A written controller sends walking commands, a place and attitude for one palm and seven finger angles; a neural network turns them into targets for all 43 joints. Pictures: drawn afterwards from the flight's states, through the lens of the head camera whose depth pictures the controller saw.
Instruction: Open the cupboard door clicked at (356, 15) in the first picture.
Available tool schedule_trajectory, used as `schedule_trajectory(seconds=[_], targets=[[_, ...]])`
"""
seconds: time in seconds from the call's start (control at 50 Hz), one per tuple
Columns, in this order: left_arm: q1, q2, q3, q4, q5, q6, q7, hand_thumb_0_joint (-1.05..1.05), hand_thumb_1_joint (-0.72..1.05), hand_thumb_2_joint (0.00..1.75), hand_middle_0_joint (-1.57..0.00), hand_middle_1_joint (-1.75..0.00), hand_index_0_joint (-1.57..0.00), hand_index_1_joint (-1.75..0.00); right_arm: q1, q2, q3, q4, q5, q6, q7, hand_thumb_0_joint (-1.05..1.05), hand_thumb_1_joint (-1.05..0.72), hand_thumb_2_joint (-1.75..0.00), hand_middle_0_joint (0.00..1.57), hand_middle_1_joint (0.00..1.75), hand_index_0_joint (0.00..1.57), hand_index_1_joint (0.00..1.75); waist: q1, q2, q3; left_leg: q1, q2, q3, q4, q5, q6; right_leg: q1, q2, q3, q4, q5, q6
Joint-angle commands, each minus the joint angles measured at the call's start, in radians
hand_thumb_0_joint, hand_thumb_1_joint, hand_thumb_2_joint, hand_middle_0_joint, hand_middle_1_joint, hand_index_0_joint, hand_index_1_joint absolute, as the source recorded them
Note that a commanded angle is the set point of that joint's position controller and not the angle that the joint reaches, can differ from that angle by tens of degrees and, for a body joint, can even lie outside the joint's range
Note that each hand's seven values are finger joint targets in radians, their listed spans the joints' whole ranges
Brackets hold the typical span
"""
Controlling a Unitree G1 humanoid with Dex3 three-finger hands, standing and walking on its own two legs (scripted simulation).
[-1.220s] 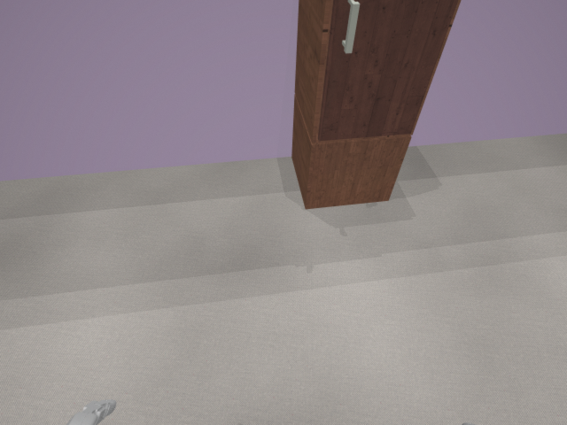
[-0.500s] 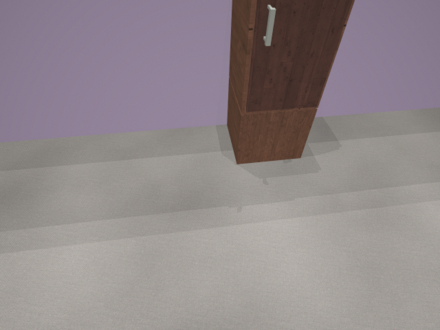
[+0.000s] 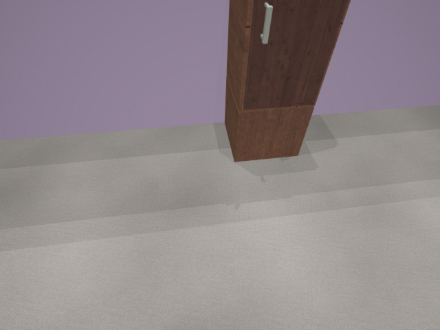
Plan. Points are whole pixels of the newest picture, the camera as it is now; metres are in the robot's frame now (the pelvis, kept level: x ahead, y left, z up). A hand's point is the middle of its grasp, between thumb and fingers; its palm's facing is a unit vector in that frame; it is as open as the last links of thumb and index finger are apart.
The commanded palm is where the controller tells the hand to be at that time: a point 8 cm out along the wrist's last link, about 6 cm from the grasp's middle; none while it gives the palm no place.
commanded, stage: look at it before walking up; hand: left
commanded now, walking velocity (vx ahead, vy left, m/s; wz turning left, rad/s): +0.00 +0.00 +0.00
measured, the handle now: (265, 23) +1.17 -0.11 +0.08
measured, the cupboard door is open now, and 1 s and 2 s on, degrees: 0 0 0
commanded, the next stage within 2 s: walk to a spot facing it in 0.42 s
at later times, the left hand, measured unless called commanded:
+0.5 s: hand out of the picture +0.08 +0.25 -0.15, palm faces -0.03 -0.94 -0.34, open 7.4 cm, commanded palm none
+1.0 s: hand out of the picture +0.05 +0.17 -0.18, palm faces -0.14 -0.95 -0.27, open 7.4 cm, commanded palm none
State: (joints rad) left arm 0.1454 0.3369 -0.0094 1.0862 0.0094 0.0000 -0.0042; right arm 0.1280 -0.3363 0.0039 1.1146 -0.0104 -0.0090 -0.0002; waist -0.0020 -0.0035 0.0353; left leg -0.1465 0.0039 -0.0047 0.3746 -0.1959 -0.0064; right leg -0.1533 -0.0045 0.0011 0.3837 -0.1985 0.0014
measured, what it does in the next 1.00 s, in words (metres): lifts its left foot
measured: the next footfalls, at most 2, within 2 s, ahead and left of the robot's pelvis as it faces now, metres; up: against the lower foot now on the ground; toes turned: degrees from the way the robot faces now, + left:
left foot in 1.42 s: +0.03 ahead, +0.12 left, +0.00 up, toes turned -23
right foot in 1.94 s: +0.12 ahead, -0.25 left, +0.00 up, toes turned -51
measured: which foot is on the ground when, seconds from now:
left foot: down 0.00-0.90, up 0.92-1.00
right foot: down 0.00-1.00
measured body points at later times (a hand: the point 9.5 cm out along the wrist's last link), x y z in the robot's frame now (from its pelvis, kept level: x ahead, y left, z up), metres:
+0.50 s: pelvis +0.00 +0.00 +0.00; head +0.01 +0.00 +0.45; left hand +0.08 +0.30 -0.13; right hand +0.09 -0.29 -0.13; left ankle +0.01 +0.12 -0.75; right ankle +0.01 -0.12 -0.75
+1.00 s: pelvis -0.02 -0.03 -0.02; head +0.02 -0.06 +0.43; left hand +0.06 +0.22 -0.16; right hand +0.01 -0.29 -0.18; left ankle -0.01 +0.12 -0.70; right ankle -0.01 -0.11 -0.75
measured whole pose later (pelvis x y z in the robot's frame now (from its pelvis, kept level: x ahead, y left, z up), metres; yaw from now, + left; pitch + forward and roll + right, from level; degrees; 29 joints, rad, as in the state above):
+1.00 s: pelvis -0.02 -0.03 -0.02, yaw -11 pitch -1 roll +2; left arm 0.25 0.20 0.03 0.95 0.02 0.04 -0.01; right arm 0.15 -0.24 -0.05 0.99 -0.01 0.06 -0.02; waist 0.03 0.03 0.11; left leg -0.42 0.06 0.03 0.99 -0.46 -0.04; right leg -0.33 0.04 0.00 0.66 -0.31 -0.07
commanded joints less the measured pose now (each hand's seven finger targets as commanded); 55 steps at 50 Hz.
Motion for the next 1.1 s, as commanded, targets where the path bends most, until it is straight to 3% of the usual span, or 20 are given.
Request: schedule_trajectory(seconds=[0.0, 0.52, 0.54, 0.6, 0.64, 0.72, 0.74, 0.78, 0.8, 0.82, 0.84, 0.86, 0.88, 0.9, 0.92, 0.94, 0.96, 1.0, 1.08], targets=[[-0.04, 0.208, 0.041, -0.064, 0.002, -0.028, 0.014, 0.0, 0.9, 0.9, -0.2, -0.3, -0.2, -0.3, -0.053, -0.206, -0.037, -0.061, 0.004, -0.026, -0.012, 0.0, -0.9, -0.9, 0.2, 0.3, 0.2, 0.3, 0.004, -0.004, -0.06, 0.009, 0.11, -0.098, -0.06, 0.096, 0.033, -0.002, -0.119, 0.112, -0.077, 0.067, -0.032], [-0.044, 0.211, 0.043, -0.065, 0.003, -0.027, 0.014, 0.0, 0.9, 0.9, -0.2, -0.3, -0.2, -0.3, -0.065, -0.213, -0.037, -0.063, 0.003, -0.027, -0.014, 0.0, -0.9, -0.9, 0.2, 0.3, 0.2, 0.3, 0.006, 0.0, -0.06, 0.037, 0.118, -0.089, -0.073, 0.131, 0.03, 0.008, -0.114, 0.11, -0.08, 0.121, -0.03], [-0.046, 0.208, 0.044, -0.069, 0.003, -0.022, 0.013, 0.0, 0.9, 0.9, -0.2, -0.3, -0.2, -0.3, -0.056, -0.21, -0.039, -0.066, 0.003, -0.026, -0.016, 0.0, -0.9, -0.9, 0.2, 0.3, 0.2, 0.3, 0.003, 0.009, -0.062, 0.044, 0.121, -0.081, -0.062, 0.127, 0.029, -0.005, -0.109, 0.116, -0.069, 0.131, -0.031], [0.014, 0.101, 0.032, -0.073, 0.002, 0.011, 0.019, 0.0, 0.9, 0.9, -0.2, -0.3, -0.2, -0.3, 0.012, -0.094, -0.025, -0.065, 0.0, -0.006, -0.023, 0.0, -0.9, -0.9, 0.2, 0.3, 0.2, 0.3, -0.001, 0.005, -0.067, 0.05, 0.131, -0.03, -0.002, 0.167, 0.013, -0.047, -0.103, 0.122, 0.0, 0.219, -0.019], [0.027, 0.105, 0.039, -0.093, 0.004, 0.023, 0.016, 0.0, 0.9, 0.9, -0.2, -0.3, -0.2, -0.3, 0.027, -0.104, -0.036, -0.088, 0.0, 0.006, -0.03, 0.0, -0.9, -0.9, 0.2, 0.3, 0.2, 0.3, -0.003, 0.004, -0.059, 0.049, 0.144, -0.015, 0.028, 0.168, 0.014, -0.089, -0.088, 0.128, 0.049, 0.245, -0.018], [0.045, 0.091, 0.055, -0.141, 0.009, 0.038, 0.006, 0.0, 0.9, 0.9, -0.2, -0.3, -0.2, -0.3, 0.027, -0.124, -0.063, -0.138, -0.002, 0.016, -0.035, 0.0, -0.9, -0.9, 0.2, 0.3, 0.2, 0.3, -0.001, 0.062, -0.05, 0.019, 0.207, -0.039, 0.026, 0.114, 0.051, -0.172, -0.036, 0.106, 0.179, 0.171, -0.009], [0.051, 0.082, 0.058, -0.152, 0.01, 0.042, 0.003, 0.0, 0.9, 0.9, -0.2, -0.3, -0.2, -0.3, 0.022, -0.131, -0.069, -0.151, -0.003, 0.017, -0.035, 0.0, -0.9, -0.9, 0.2, 0.3, 0.2, 0.3, 0.001, 0.093, -0.043, -0.002, 0.237, -0.056, 0.011, 0.104, 0.07, -0.186, -0.019, 0.088, 0.241, 0.114, -0.004], [0.078, 0.055, 0.065, -0.167, 0.01, 0.05, -0.002, 0.0, 0.9, 0.9, -0.2, -0.3, -0.2, -0.3, 0.002, -0.135, -0.08, -0.171, -0.003, 0.014, -0.032, 0.0, -0.9, -0.9, 0.2, 0.3, 0.2, 0.3, 0.017, 0.179, -0.033, -0.051, 0.324, -0.091, -0.024, 0.157, 0.134, -0.197, 0.005, 0.026, 0.408, -0.169, 0.011], [0.101, 0.043, 0.07, -0.173, 0.01, 0.052, -0.004, 0.0, 0.9, 0.9, -0.2, -0.3, -0.2, -0.3, -0.016, -0.131, -0.084, -0.184, -0.004, 0.013, -0.031, 0.0, -0.9, -0.9, 0.2, 0.3, 0.2, 0.3, 0.029, 0.193, -0.04, -0.067, 0.347, -0.083, -0.011, 0.202, 0.155, -0.183, -0.007, 0.015, 0.444, -0.245, 0.014], [0.124, 0.038, 0.074, -0.176, 0.009, 0.051, -0.006, 0.0, 0.9, 0.9, -0.2, -0.3, -0.2, -0.3, -0.03, -0.127, -0.087, -0.198, -0.006, 0.013, -0.03, 0.0, -0.9, -0.9, 0.2, 0.3, 0.2, 0.3, 0.038, 0.191, -0.04, -0.095, 0.349, -0.059, 0.022, 0.216, 0.153, -0.153, -0.026, 0.018, 0.426, -0.261, 0.011], [0.153, 0.033, 0.079, -0.175, 0.01, 0.047, -0.009, 0.0, 0.9, 0.9, -0.2, -0.3, -0.2, -0.3, -0.042, -0.119, -0.089, -0.207, -0.008, 0.014, -0.03, 0.0, -0.9, -0.9, 0.2, 0.3, 0.2, 0.3, 0.055, 0.164, -0.045, -0.121, 0.326, -0.02, 0.094, 0.222, 0.128, -0.102, -0.03, 0.014, 0.347, -0.209, 0.007], [0.199, 0.049, 0.086, -0.167, 0.016, 0.04, -0.009, 0.0, 0.9, 0.9, -0.2, -0.3, -0.2, -0.3, -0.051, -0.114, -0.091, -0.216, -0.006, 0.019, -0.029, 0.0, -0.9, -0.9, 0.2, 0.3, 0.2, 0.3, 0.08, 0.083, -0.05, -0.181, 0.27, 0.042, 0.23, 0.151, 0.076, -0.031, -0.036, 0.027, 0.213, -0.05, 0.0], [0.224, 0.128, 0.104, -0.173, 0.029, 0.023, 0.0, 0.0, 0.9, 0.9, -0.2, -0.3, -0.2, -0.3, -0.029, -0.045, -0.084, -0.232, 0.0, 0.03, -0.026, 0.0, -0.9, -0.9, 0.2, 0.3, 0.2, 0.3, 0.082, -0.208, -0.051, -0.312, 0.115, 0.141, 0.503, -0.123, -0.018, 0.009, -0.204, 0.322, -0.006, 0.132, -0.053], [0.232, 0.188, 0.111, -0.182, 0.022, 0.018, 0.013, 0.0, 0.9, 0.9, -0.2, -0.3, -0.2, -0.3, -0.057, -0.002, -0.072, -0.27, 0.001, 0.033, -0.024, 0.0, -0.9, -0.9, 0.2, 0.3, 0.2, 0.3, 0.082, -0.327, -0.017, -0.421, 0.02, 0.072, 0.683, -0.396, -0.047, -0.054, -0.363, 0.585, -0.107, 0.317, -0.147], [0.214, 0.16, 0.112, -0.189, 0.013, 0.023, 0.022, 0.0, 0.9, 0.9, -0.2, -0.3, -0.2, -0.3, -0.04, -0.03, -0.081, -0.256, 0.0, 0.04, -0.028, 0.0, -0.9, -0.9, 0.2, 0.3, 0.2, 0.3, 0.07, -0.231, -0.034, -0.394, 0.04, -0.028, 0.753, -0.342, -0.032, -0.071, -0.334, 0.532, -0.124, 0.189, -0.169], [0.16, 0.13, 0.111, -0.205, 0.013, 0.022, 0.024, 0.0, 0.9, 0.9, -0.2, -0.3, -0.2, -0.3, -0.039, -0.029, -0.085, -0.246, 0.0, 0.041, -0.023, 0.0, -0.9, -0.9, 0.2, 0.3, 0.2, 0.3, 0.053, -0.223, 0.002, -0.411, 0.062, -0.043, 0.776, -0.283, -0.028, -0.117, -0.292, 0.501, -0.144, 0.067, -0.159], [0.117, 0.111, 0.105, -0.218, 0.01, 0.022, 0.023, 0.0, 0.9, 0.9, -0.2, -0.3, -0.2, -0.3, -0.027, -0.033, -0.086, -0.233, -0.001, 0.037, -0.021, 0.0, -0.9, -0.9, 0.2, 0.3, 0.2, 0.3, 0.03, -0.148, 0.01, -0.41, 0.073, -0.039, 0.785, -0.227, -0.033, -0.112, -0.255, 0.463, -0.112, 0.082, -0.157], [0.108, 0.076, 0.101, -0.228, 0.007, 0.011, 0.02, 0.0, 0.9, 0.9, -0.2, -0.3, -0.2, -0.3, 0.005, -0.012, -0.084, -0.218, -0.005, 0.033, -0.019, 0.0, -0.9, -0.9, 0.2, 0.3, 0.2, 0.3, 0.016, -0.094, -0.058, -0.39, 0.071, -0.026, 0.762, -0.159, -0.049, -0.049, -0.205, 0.378, -0.069, 0.18, -0.156], [0.158, 0.071, 0.108, -0.215, 0.008, 0.009, 0.02, 0.0, 0.9, 0.9, -0.2, -0.3, -0.2, -0.3, 0.0, 0.008, -0.082, -0.22, -0.005, 0.036, -0.025, 0.0, -0.9, -0.9, 0.2, 0.3, 0.2, 0.3, 0.032, -0.103, -0.113, -0.394, 0.054, -0.018, 0.701, -0.151, -0.067, 0.031, -0.178, 0.373, -0.047, 0.238, -0.156]])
